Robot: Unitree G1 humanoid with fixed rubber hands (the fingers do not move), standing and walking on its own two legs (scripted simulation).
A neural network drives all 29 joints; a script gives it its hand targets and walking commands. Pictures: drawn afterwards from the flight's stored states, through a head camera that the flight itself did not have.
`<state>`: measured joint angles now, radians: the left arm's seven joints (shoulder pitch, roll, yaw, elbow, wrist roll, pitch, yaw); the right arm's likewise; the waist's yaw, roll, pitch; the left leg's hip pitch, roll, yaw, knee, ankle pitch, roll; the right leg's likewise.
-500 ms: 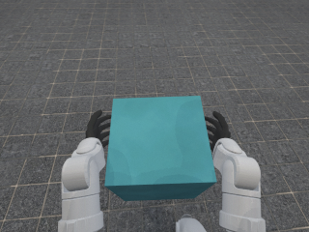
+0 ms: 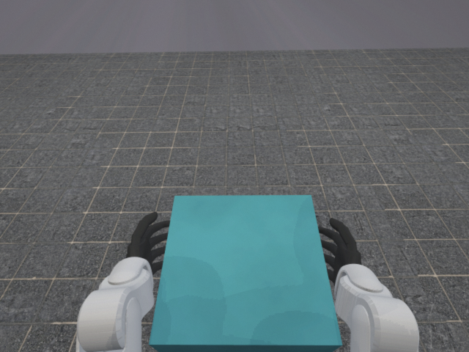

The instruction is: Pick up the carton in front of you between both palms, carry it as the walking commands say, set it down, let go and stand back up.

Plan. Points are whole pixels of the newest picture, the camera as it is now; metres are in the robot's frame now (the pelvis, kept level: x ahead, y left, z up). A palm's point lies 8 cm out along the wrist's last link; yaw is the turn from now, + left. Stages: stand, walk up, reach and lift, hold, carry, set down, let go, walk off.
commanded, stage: carry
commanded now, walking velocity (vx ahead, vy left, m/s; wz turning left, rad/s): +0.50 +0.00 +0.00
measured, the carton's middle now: (243, 289) +0.24 +0.00 +0.02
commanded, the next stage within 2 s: none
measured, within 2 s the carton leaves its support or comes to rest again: neither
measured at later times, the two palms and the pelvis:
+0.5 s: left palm (164, 143) +0.54 +0.18 +0.10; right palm (299, 147) +0.52 -0.12 +0.10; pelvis +0.30 +0.04 +0.00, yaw -2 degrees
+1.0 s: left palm (198, 80) +0.85 +0.14 +0.10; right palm (297, 81) +0.85 -0.16 +0.09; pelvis +0.62 -0.01 +0.00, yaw +0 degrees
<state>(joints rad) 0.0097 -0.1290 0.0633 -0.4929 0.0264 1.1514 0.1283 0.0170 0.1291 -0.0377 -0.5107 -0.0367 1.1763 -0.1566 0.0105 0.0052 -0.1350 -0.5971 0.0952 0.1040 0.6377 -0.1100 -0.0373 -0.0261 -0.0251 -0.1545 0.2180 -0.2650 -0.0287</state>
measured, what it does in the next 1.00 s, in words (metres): walks ahead: left foot, then right foot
